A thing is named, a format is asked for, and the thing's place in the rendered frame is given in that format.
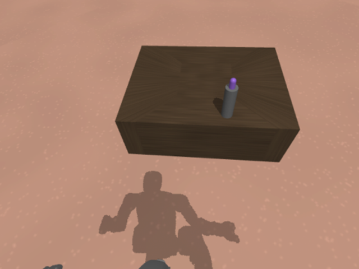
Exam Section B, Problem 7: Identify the bottle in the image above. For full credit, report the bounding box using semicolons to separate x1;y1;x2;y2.
221;78;238;118

